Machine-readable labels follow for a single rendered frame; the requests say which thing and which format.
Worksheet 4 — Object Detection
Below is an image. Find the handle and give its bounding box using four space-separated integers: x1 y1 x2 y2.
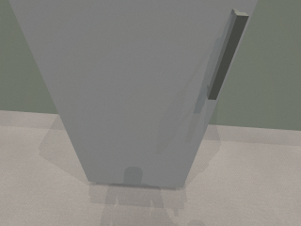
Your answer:
206 8 249 100

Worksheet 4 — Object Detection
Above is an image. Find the fridge door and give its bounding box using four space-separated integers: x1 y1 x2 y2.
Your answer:
8 0 258 188

